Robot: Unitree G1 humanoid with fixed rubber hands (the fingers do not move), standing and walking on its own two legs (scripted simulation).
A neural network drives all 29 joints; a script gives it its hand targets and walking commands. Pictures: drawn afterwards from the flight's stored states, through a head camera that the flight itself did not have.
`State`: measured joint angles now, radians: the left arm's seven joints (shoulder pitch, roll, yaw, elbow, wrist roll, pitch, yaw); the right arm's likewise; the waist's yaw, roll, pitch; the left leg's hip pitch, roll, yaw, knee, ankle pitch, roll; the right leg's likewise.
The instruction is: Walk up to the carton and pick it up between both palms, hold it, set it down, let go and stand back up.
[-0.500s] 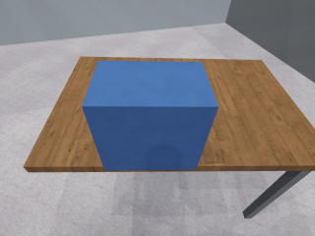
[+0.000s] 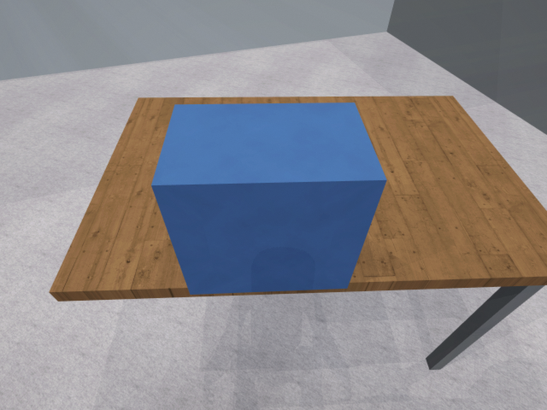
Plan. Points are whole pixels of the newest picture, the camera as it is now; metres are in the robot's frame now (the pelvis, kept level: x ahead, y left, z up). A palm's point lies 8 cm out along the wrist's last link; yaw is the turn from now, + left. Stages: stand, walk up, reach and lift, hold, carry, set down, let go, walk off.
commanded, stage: stand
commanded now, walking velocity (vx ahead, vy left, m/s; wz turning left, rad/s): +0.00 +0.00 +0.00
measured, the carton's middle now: (267, 203) +0.45 +0.03 +0.06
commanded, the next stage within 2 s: none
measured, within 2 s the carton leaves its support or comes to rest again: neither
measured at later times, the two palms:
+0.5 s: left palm out of the picture -0.02 +0.21 -0.15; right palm out of the picture +0.00 -0.22 -0.15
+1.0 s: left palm out of the picture -0.03 +0.21 -0.15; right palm out of the picture -0.02 -0.20 -0.15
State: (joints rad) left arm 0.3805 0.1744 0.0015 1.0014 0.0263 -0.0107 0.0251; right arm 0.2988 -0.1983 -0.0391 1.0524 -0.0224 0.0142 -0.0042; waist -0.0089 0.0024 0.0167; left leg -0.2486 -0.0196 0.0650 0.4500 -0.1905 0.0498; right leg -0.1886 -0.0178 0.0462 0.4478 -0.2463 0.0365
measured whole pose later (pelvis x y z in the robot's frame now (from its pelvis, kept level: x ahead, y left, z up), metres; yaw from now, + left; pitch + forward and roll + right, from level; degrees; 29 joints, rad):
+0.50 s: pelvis +0.01 +0.00 +0.00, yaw +0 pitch -2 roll +0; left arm 0.34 0.13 -0.01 1.13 0.02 -0.02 0.04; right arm 0.29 -0.14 -0.02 1.13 -0.02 0.01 -0.02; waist -0.01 0.00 0.03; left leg -0.20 -0.03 0.06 0.45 -0.21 0.05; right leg -0.14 -0.03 0.05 0.45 -0.27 0.04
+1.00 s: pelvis +0.01 +0.01 +0.00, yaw +0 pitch -2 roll +0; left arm 0.33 0.11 -0.01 1.18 0.02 0.00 0.05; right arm 0.31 -0.12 -0.01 1.16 -0.01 0.01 -0.03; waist -0.01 -0.01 0.04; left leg -0.19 -0.05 0.06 0.43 -0.21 0.06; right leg -0.14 -0.04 0.05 0.44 -0.27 0.05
